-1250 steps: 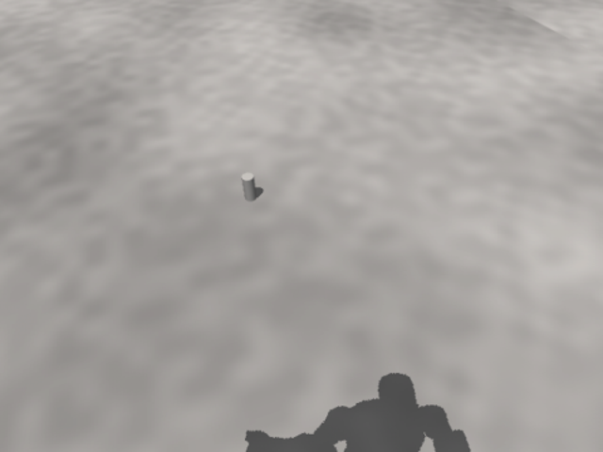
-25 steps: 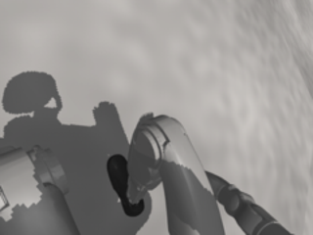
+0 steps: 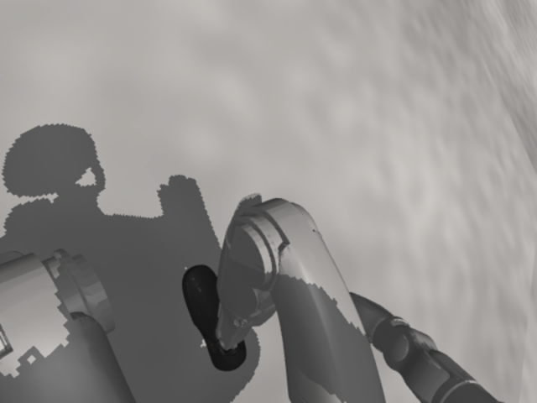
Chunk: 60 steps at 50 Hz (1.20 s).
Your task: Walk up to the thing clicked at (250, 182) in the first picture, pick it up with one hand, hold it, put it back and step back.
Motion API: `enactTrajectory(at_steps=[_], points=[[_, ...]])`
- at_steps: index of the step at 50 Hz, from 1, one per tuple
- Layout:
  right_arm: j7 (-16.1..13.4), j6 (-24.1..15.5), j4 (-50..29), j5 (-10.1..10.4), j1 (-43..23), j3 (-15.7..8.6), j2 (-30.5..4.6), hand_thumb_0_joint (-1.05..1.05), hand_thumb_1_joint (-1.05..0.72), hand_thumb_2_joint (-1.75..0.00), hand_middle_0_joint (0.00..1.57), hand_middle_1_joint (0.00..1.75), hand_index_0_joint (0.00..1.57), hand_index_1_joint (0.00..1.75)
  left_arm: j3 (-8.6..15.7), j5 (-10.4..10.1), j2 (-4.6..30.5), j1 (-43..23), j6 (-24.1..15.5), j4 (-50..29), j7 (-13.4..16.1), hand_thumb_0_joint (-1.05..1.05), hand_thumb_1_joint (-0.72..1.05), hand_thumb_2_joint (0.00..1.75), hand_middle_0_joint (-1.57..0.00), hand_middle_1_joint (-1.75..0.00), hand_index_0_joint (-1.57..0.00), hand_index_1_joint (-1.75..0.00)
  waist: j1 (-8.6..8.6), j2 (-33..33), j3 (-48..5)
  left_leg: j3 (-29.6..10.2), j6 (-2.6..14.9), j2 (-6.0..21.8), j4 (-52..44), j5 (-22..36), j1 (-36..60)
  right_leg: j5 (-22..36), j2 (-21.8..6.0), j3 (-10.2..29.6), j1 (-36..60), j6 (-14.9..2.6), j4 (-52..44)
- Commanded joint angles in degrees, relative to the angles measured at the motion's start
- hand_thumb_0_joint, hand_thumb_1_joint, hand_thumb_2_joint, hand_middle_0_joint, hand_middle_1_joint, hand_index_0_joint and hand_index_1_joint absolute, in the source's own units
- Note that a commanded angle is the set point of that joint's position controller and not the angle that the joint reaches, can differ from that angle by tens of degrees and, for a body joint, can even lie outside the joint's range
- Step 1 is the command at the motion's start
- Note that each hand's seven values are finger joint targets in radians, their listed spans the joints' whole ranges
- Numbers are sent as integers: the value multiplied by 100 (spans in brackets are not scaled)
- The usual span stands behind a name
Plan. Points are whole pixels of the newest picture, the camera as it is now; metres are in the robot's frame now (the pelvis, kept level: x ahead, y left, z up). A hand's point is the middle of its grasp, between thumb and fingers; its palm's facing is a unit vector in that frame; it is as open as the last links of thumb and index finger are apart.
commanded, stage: withdraw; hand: left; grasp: from the side
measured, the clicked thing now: out of the picture +0.44 +0.33 -0.22
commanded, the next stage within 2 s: rise in 0.22 s
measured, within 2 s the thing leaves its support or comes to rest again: neither
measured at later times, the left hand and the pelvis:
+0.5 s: hand out of the picture +0.39 +0.40 -0.09, palm faces +0.40 -0.90 -0.16, open 17.5 cm; pelvis +0.01 +0.00 +0.03, yaw +4 degrees
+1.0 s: hand out of the picture +0.27 +0.35 +0.09, palm faces +0.33 -0.81 -0.48, open 17.3 cm; pelvis +0.03 -0.02 +0.19, yaw +13 degrees
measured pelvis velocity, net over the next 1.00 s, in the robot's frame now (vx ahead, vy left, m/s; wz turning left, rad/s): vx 0.03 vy -0.02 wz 0.23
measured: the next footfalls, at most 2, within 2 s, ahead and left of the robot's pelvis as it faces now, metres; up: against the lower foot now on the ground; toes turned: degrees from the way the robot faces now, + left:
none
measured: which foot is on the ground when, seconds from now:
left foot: down 0.00-1.00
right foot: down 0.00-1.00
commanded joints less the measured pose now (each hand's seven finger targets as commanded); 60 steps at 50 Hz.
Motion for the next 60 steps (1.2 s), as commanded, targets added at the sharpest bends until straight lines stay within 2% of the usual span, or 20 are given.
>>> enactTrajectory(at_steps=[1, 6, 9, 12, 15, 17, 18, 19, 20, 24, 25, 27, 30, 33, 36, 37, 40, 46, 52, 60], points=[[-156, 127, 123, 27, 392, -781, -2114, 0, -91, -90, 20, 30, 20, 30, 270, -5, 1664, -1121, -406, -1411, -92, 0, -59, 6, -7, -4, -7, -4, -426, 3866, -3437, 546, -190, 413, -2148, 848, 2458, 748, 153, -613, 1519, -501, -743], [-204, 226, 139, 175, 660, -1103, -2070, 0, -92, -90, 20, 30, 20, 30, 560, -69, 1987, -1229, -70, -2989, -346, 0, -61, 4, -7, -3, -7, -3, -65, 4813, -4370, 655, -297, 405, -2463, 1268, 3258, 907, 76, -412, 1512, -579, -720], [-242, 274, 227, 370, 887, -1345, -1905, 0, -92, -90, 20, 30, 20, 30, 152, -159, 1231, -860, 501, -2943, -765, 0, -61, 2, -7, -3, -7, -3, -71, 4756, -4454, 821, -264, 344, -2580, 1267, 3051, 914, 50, -296, 1389, -623, -814], [-289, 217, 186, 634, 963, -1497, -1769, 0, -91, -90, 20, 30, 20, 30, -560, -329, 74, -149, 1164, -2080, -1167, 0, -61, 1, -6, -4, -7, -3, -240, 3554, -3897, 925, -78, 261, -2515, 780, 1984, 743, 30, -252, 1344, -562, -1096], [-336, 170, 206, 825, 1054, -1638, -1771, 0, -89, -89, 20, 30, 20, 30, -384, -619, 200, -480, 1404, -2416, -1412, 0, -61, 0, -4, -4, -7, -2, -84, 3094, -3740, 944, 25, 207, -2476, 509, 1678, 554, 11, -243, 1135, -537, -1211], [-305, 120, 193, 890, 1136, -1702, -1712, 0, -80, -88, 20, 30, 20, 30, -395, -700, 6, -790, 1446, -2435, -1449, 0, -53, 4, -3, 0, -3, 0, -141, 3072, -3888, 840, 8, 202, -2532, 469, 1899, 488, -23, -264, 896, -563, -1108], [-325, 187, 442, 1077, 1347, -2124, -1613, 0, -88, -92, 20, 30, 20, 30, -240, 377, 1144, -474, 1849, -2116, -1197, 0, -53, 8, -7, -7, -7, -7, 364, 3656, -4379, 1030, -26, 195, -2854, 651, 2535, 396, -103, -107, 711, -618, -1154], [-308, 232, 347, 1135, 1377, -2147, -1553, 0, -93, -92, 20, 30, 20, 30, -204, 312, 962, -956, 2020, -2583, -1122, 0, -53, 8, -7, -7, -7, -7, 253, 3823, -4451, 955, -62, 249, -2987, 635, 2646, 359, -101, -116, 528, -636, -1116], [-296, 234, 270, 1206, 1391, -2190, -1484, 0, -94, -92, 20, 30, 20, 30, -418, 323, 629, -1017, 2178, -2503, -1106, 0, -54, 8, -8, -8, -7, -8, 187, 3817, -4650, 981, -51, 256, -3066, 504, 2688, 276, -111, -76, 533, -646, -1148], [-342, 370, 113, 1396, 1699, -2464, -1374, 0, -102, -94, 20, 30, 20, 30, 402, 634, 2029, -1159, 2714, -4094, -810, 0, -61, 8, -11, -9, -10, -10, 782, 4559, -5702, 1294, -49, 207, -3388, 599, 3148, 229, -149, 228, 956, -688, -1270], [-347, 407, 26, 1451, 1692, -2539, -1316, 0, -103, -94, 20, 30, 20, 30, 327, 708, 1802, -539, 2959, -3781, -771, 0, -61, 9, -12, -11, -10, -12, 886, 4658, -5759, 1382, -51, 183, -3531, 587, 3190, 187, -165, 310, 918, -712, -1308], [-381, 466, 95, 1551, 1804, -2663, -1246, 0, -90, -90, 20, 30, 20, 30, 256, 779, 1740, -784, 3204, -4445, -689, 0, -45, 12, -6, -7, -6, -7, 895, 4915, -5618, 1381, -77, 192, -3806, 477, 3304, 137, -180, 357, 645, -760, -1295], [-462, 476, 49, 1732, 1940, -2900, -1039, 0, -90, -90, 20, 30, 20, 30, 62, 798, 1168, -216, 3750, -4948, -532, 0, -50, 9, -6, -6, -6, -6, 1010, 4664, -5691, 1528, -37, 146, -4051, 356, 3265, 48, -207, 484, 642, -768, -1604], [-500, 464, -36, 1903, 1966, -3167, -907, 0, -90, -90, 20, 30, 20, 30, -509, 774, -67, 826, 4339, -4485, -478, 0, -52, 8, -6, -6, -6, -6, 977, 3795, -5436, 1622, 50, 61, -4268, 58, 3002, -208, -244, 569, 599, -752, -2047], [-552, 470, -94, 2074, 2082, -3446, -864, 0, -90, -90, 20, 30, 20, 30, -792, 725, -503, 1282, 4788, -5115, -392, 0, -55, 6, -5, -6, -5, -6, 1087, 3160, -5777, 1643, 101, 24, -4477, 151, 3244, -226, -271, 692, 849, -740, -2500], [-568, 477, -125, 2119, 2155, -3499, -820, 0, -90, -90, 20, 30, 20, 30, -958, 707, -740, 1465, 4947, -5325, -362, 0, -57, 5, -5, -5, -5, -5, 991, 2919, -5903, 1632, 120, 13, -4561, 268, 3325, -150, -286, 705, 1115, -710, -2687], [-656, 462, -237, 2248, 2228, -3613, -787, 0, -90, -90, 20, 30, 20, 30, -858, 669, -446, 1707, 5264, -6456, -192, 0, -53, 7, -5, -6, -5, -6, 1210, 2696, -6300, 1641, 140, 12, -4969, 504, 3909, 15, -310, 843, 1723, -690, -3095], [-964, 306, -585, 2378, 2103, -3590, -411, 0, -90, -90, 20, 30, 20, 30, -694, 633, -413, 2588, 5840, -7525, 224, 0, -50, 9, -6, -6, -5, -6, 1403, 2364, -6590, 1973, 222, -48, -5798, 624, 4464, 81, -359, 1204, 3515, -612, -4222], [-1259, 28, -559, 2360, 2121, -3533, -85, 0, -90, -90, 20, 30, 20, 30, -1234, 557, -1509, 3639, 6228, -7428, 491, 0, -51, 8, -5, -6, -5, -6, 1391, 2453, -5963, 2169, 193, -63, -6525, 1301, 5364, 630, -369, 1338, 4378, -637, -5129], [-1459, -358, -551, 2364, 2268, -3483, 31, 0, -90, -90, 20, 30, 20, 30, -1951, 453, -2392, 4252, 6713, -7382, 707, 0, -50, 8, -6, -6, -5, -6, 1262, 2170, -5053, 2162, 162, -48, -7715, 1719, 6523, 1044, -418, 1296, 5650, -611, -6422]])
